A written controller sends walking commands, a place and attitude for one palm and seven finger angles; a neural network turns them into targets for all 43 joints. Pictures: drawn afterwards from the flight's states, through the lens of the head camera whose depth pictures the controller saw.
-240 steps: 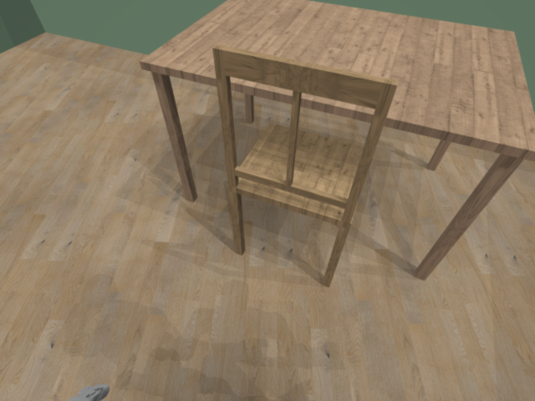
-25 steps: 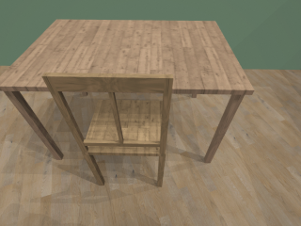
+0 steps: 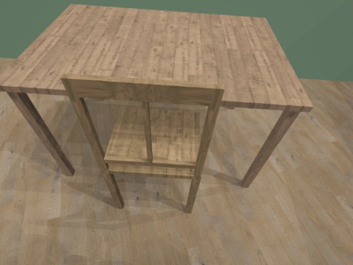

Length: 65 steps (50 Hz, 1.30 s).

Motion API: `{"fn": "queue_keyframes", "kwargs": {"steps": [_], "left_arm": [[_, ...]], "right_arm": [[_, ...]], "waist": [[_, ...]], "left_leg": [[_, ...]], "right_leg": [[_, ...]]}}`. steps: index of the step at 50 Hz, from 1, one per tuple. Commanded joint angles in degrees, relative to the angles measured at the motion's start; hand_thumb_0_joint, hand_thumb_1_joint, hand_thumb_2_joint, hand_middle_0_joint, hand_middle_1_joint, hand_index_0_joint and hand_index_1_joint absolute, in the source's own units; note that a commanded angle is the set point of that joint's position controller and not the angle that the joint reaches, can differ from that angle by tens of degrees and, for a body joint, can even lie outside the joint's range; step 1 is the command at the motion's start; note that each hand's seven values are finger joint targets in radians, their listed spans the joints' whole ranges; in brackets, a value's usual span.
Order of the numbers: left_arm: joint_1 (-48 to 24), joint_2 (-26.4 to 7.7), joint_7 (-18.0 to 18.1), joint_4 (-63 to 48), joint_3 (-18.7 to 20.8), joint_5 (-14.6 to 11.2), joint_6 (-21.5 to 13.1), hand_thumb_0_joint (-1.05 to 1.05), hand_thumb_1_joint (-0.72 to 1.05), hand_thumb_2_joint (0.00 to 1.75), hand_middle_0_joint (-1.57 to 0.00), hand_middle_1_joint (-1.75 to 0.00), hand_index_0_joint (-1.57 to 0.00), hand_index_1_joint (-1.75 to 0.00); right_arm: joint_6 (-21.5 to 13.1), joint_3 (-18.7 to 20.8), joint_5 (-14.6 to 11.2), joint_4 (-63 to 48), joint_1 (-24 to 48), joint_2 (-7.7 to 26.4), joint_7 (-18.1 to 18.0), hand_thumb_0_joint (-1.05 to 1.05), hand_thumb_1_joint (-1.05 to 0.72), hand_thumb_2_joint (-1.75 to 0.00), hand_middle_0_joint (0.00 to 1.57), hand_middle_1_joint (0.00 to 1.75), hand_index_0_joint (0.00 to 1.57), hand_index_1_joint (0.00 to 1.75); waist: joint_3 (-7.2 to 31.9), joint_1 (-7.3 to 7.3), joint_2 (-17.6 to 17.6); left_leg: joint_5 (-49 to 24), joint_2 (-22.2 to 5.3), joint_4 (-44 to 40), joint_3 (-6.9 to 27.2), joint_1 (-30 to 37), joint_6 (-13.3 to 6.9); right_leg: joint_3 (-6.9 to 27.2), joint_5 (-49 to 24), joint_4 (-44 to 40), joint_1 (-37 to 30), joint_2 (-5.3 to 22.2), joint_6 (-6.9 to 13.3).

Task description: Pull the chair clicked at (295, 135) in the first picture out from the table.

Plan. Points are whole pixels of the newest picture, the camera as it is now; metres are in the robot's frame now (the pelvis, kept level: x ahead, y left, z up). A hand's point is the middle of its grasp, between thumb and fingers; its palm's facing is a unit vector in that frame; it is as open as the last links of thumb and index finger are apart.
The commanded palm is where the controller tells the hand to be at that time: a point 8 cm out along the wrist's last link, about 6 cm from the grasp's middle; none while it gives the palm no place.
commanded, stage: come to a stop and stand still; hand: left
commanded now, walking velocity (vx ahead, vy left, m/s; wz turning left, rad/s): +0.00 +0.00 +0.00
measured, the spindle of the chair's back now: (148, 135) +0.52 +0.13 -0.09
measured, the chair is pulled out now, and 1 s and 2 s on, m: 0.00 0.00 0.00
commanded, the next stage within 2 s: look again from close up in 0.36 s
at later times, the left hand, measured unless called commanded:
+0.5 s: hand out of the picture -0.05 +0.16 -0.17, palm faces +0.02 -0.98 -0.19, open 7.4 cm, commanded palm none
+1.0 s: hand out of the picture -0.02 +0.15 -0.18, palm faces +0.00 -0.98 -0.19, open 7.3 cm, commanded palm none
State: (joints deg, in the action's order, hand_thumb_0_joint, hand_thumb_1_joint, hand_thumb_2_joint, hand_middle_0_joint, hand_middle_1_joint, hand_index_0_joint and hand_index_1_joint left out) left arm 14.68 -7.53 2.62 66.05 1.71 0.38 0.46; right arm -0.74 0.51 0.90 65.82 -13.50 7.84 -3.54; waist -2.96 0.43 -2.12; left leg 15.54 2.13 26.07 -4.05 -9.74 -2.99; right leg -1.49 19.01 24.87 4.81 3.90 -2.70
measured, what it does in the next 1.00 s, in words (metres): stands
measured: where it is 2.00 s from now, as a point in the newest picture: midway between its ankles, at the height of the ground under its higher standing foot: outside the picture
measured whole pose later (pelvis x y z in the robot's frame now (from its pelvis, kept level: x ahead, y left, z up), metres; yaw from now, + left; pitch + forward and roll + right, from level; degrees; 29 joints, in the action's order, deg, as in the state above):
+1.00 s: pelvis -0.03 -0.02 +0.00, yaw -1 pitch -1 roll +0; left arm 16.4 -9.2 2.0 61.4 -0.8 0.5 -0.9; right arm -1.1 -0.9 0.8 62.8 -14.0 9.8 -0.8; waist -2.2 -0.4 -0.6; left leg 13.2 0.2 27.0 -4.3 -13.0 -1.5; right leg -1.0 17.6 27.7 9.3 2.1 -1.0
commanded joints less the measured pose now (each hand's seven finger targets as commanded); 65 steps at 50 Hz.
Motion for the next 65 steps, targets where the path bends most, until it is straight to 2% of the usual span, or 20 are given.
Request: {"fn": "queue_keyframes", "kwargs": {"steps": [1, 8, 16, 20, 22, 23, 24, 25, 26, 28, 29, 32, 35, 40, 43, 45, 49, 61, 63, 65], "left_arm": [[5.27, -4.07, 0.04, 0.16, 0.04, 0.41, -0.04, 0.0, 0.9, 0.9, -0.2, -0.3, -0.2, -0.3], [3.92, -5.56, -0.28, -0.18, -0.12, 0.55, 0.09, 0.0, 0.9, 0.9, -0.2, -0.3, -0.2, -0.3], [4.48, -6.26, -0.38, -0.23, -0.3, 0.55, -0.28, 0.0, 0.9, 0.9, -0.2, -0.3, -0.2, -0.3], [5.57, -6.09, -0.3, -0.13, -0.3, 0.49, -0.6, 0.0, 0.9, 0.9, -0.2, -0.3, -0.2, -0.3], [5.58, -5.86, -0.23, 0.32, -0.48, 0.47, -0.72, 0.0, 0.9, 0.9, -0.2, -0.3, -0.2, -0.3], [6.9, -6.51, 1.84, -0.6, -1.91, 1.62, -3.0, 0.0, 0.9, 0.9, -0.2, -0.3, -0.2, -0.3], [6.89, -7.56, 1.59, -2.95, -1.28, 0.76, -2.9, 0.0, 0.9, 0.9, -0.2, -0.3, -0.2, -0.3], [5.74, -8.55, 0.98, -3.41, -0.98, 0.77, -3.06, 0.0, 0.9, 0.9, -0.2, -0.3, -0.2, -0.3], [5.67, -7.97, 0.59, -3.61, -1.33, 0.59, -2.84, 0.0, 0.9, 0.9, -0.2, -0.3, -0.2, -0.3], [6.45, -6.8, 0.26, -4.01, -1.53, 0.54, -2.82, 0.0, 0.9, 0.9, -0.2, -0.3, -0.2, -0.3], [6.58, -6.61, 0.24, -4.15, -1.59, 0.49, -2.74, 0.0, 0.9, 0.9, -0.2, -0.3, -0.2, -0.3], [6.69, -6.56, 0.15, -4.54, -1.59, 0.31, -2.69, 0.0, 0.9, 0.9, -0.2, -0.3, -0.2, -0.3], [6.41, -6.46, 0.01, -4.73, -1.73, 0.35, -2.47, 0.0, 0.9, 0.9, -0.2, -0.3, -0.2, -0.3], [6.47, -6.96, -0.14, -5.13, -1.7, 0.42, -2.01, 0.0, 0.9, 0.9, -0.2, -0.3, -0.2, -0.3], [6.01, -7.36, -0.25, -5.41, -1.67, 0.38, -1.88, 0.0, 0.9, 0.9, -0.2, -0.3, -0.2, -0.3], [6.51, -7.4, -0.28, -5.65, -1.61, 0.46, -1.92, 0.0, 0.9, 0.9, -0.2, -0.3, -0.2, -0.3], [6.12, -7.68, -0.35, -5.71, -1.54, 0.26, -2.09, 0.0, 0.9, 0.9, -0.2, -0.3, -0.2, -0.3], [7.14, -6.95, -0.26, -4.56, -1.58, 0.27, -2.04, 0.0, 0.9, 0.9, -0.2, -0.3, -0.2, -0.3], [7.11, -6.84, -0.23, -4.35, -1.56, 0.27, -1.99, 0.0, 0.9, 0.9, -0.2, -0.3, -0.2, -0.3], [8.1, -6.6, -0.46, -3.77, -1.52, 0.56, -1.92, 0.0, 0.9, 0.9, -0.2, -0.3, -0.2, -0.3]], "right_arm": [[-0.17, 0.96, -0.3, -1.15, -3.73, 5.8, 0.28, 0.0, -0.9, -0.9, 0.2, 0.3, 0.2, 0.3], [-0.04, 0.69, -0.22, -1.61, -2.82, 6.83, 0.82, 0.0, -0.9, -0.9, 0.2, 0.3, 0.2, 0.3], [-0.12, 0.57, -0.42, -1.38, -2.89, 6.98, 1.12, 0.0, -0.9, -0.9, 0.2, 0.3, 0.2, 0.3], [-0.15, 0.49, -0.6, -0.91, -3.41, 6.42, 1.11, 0.0, -0.9, -0.9, 0.2, 0.3, 0.2, 0.3], [-0.21, 0.43, -0.47, -0.77, -3.6, 6.29, 1.12, 0.0, -0.9, -0.9, 0.2, 0.3, 0.2, 0.3], [-1.48, 0.12, -0.81, -4.76, -2.33, 9.34, 2.33, 0.0, -0.9, -0.9, 0.2, 0.3, 0.2, 0.3], [-1.34, 0.32, -0.15, -5.93, -4.33, 7.45, 2.62, 0.0, -0.9, -0.9, 0.2, 0.3, 0.2, 0.3], [-1.0, 0.24, 0.09, -6.05, -2.5, 7.14, 2.71, 0.0, -0.9, -0.9, 0.2, 0.3, 0.2, 0.3], [-0.78, 0.01, 0.09, -6.36, -3.74, 7.15, 2.66, 0.0, -0.9, -0.9, 0.2, 0.3, 0.2, 0.3], [-1.06, 0.01, -0.06, -6.92, -4.73, 7.08, 2.6, 0.0, -0.9, -0.9, 0.2, 0.3, 0.2, 0.3], [-1.17, -0.02, -0.16, -6.92, -5.15, 7.39, 2.5, 0.0, -0.9, -0.9, 0.2, 0.3, 0.2, 0.3], [-1.33, -0.13, -0.26, -7.0, -4.92, 7.35, 2.3, 0.0, -0.9, -0.9, 0.2, 0.3, 0.2, 0.3], [-1.3, -0.25, -0.37, -6.66, -3.98, 7.08, 2.25, 0.0, -0.9, -0.9, 0.2, 0.3, 0.2, 0.3], [-0.82, -0.18, -0.44, -6.03, -3.0, 7.09, 2.48, 0.0, -0.9, -0.9, 0.2, 0.3, 0.2, 0.3], [-0.74, -0.16, -0.33, -5.81, -2.85, 7.44, 2.57, 0.0, -0.9, -0.9, 0.2, 0.3, 0.2, 0.3], [-0.78, -0.2, -0.43, -5.49, -2.76, 7.13, 2.55, 0.0, -0.9, -0.9, 0.2, 0.3, 0.2, 0.3], [-0.98, -0.23, -0.4, -4.97, -2.75, 7.43, 2.53, 0.0, -0.9, -0.9, 0.2, 0.3, 0.2, 0.3], [-1.09, -0.4, -0.61, -2.94, -2.86, 6.79, 2.2, 0.0, -0.9, -0.9, 0.2, 0.3, 0.2, 0.3], [-1.07, -0.44, -0.6, -2.57, -3.21, 6.61, 2.18, 0.0, -0.9, -0.9, 0.2, 0.3, 0.2, 0.3], [-0.82, -0.31, -0.49, -1.99, -3.67, 6.56, 2.26, 0.0, -0.9, -0.9, 0.2, 0.3, 0.2, 0.3]], "waist": [[-0.6, 0.14, 2.87], [-1.33, -0.06, 2.42], [-0.78, -0.2, 2.09], [-0.25, -0.09, 0.88], [-0.1, -0.33, 1.66], [-1.77, 0.17, 0.41], [0.86, -0.64, 1.91], [-0.55, -0.51, 5.39], [0.41, -1.09, 4.87], [2.78, -1.23, 4.14], [3.05, -1.24, 4.31], [3.33, -1.0, 1.31], [-0.25, -0.7, 0.76], [-4.03, -0.38, 0.59], [-3.44, -0.49, 1.52], [-2.93, -0.22, 0.58], [0.42, -0.28, 1.38], [0.59, -0.03, 1.82], [0.23, -0.05, 1.92], [-0.42, -0.12, 0.81]], "left_leg": [[-23.91, -8.87, -6.42, 8.21, 3.26, 0.28], [-13.1, -8.29, -10.16, 8.57, 2.02, 1.2], [-10.4, -7.82, -10.83, 7.96, 2.62, 1.48], [-11.49, -7.68, -9.88, 7.39, 3.32, 1.22], [-12.42, -7.68, -9.75, 7.46, 3.52, 1.41], [-28.44, -9.04, 1.08, 6.94, -0.88, 2.43], [-13.95, -8.0, 0.2, 6.75, -0.94, 1.91], [-8.97, -6.78, -1.09, 6.12, -2.25, 1.54], [-5.97, -6.9, -1.25, 6.39, -2.59, 1.1], [-9.82, -7.12, -0.6, 6.85, -1.85, 0.58], [-11.28, -7.38, -0.54, 6.96, -1.62, 0.42], [-14.53, -7.47, 0.24, 6.47, -1.14, 0.22], [-13.03, -7.31, -1.03, 6.12, -2.52, 0.4], [-4.84, -6.89, -3.97, 5.98, -4.07, 0.71], [-3.15, -6.82, -4.94, 6.07, -3.78, 0.9], [-3.13, -6.99, -5.08, 5.73, -3.4, 0.84], [-7.05, -7.15, -4.28, 5.34, -1.42, 1.01], [-10.71, -7.58, -4.35, 5.08, -0.39, 0.97], [-10.78, -7.66, -4.6, 5.08, -0.51, 0.99], [-3.18, -7.67, -4.8, 4.99, -0.42, 0.59]], "right_leg": [[0.43, -12.48, -3.31, 3.4, 2.48, 2.5], [0.8, -9.67, -5.06, 3.72, 2.79, 2.09], [1.36, -9.74, -6.28, 4.11, 3.06, 2.19], [1.63, -10.36, -7.13, 3.88, 2.94, 2.29], [1.84, -10.94, -6.92, 4.35, 3.19, 2.44], [3.36, -19.87, -4.36, 6.6, 3.35, 2.63], [3.54, -9.79, -3.52, 5.9, 3.61, 4.08], [3.55, -9.29, -3.92, 6.42, 3.61, 4.82], [3.13, -4.6, -2.88, 7.11, 2.71, 5.0], [2.71, -7.01, -1.19, 6.26, 1.8, 4.93], [2.57, -7.49, -0.5, 6.13, 1.52, 4.84], [2.77, -11.27, 0.23, 5.72, 1.67, 4.62], [3.09, -11.48, -0.42, 7.2, 1.62, 4.44], [3.65, -4.89, -2.46, 9.52, 1.45, 4.24], [4.05, -3.64, -2.85, 9.79, 1.56, 4.2], [3.85, -4.06, -3.42, 9.17, 1.59, 4.11], [4.33, -7.81, -3.16, 7.64, 1.93, 3.97], [3.78, -11.82, -3.5, 6.32, 2.07, 3.66], [3.52, -11.64, -3.5, 6.21, 2.04, 3.62], [2.8, -4.01, -3.69, 7.01, 1.29, 3.89]]}}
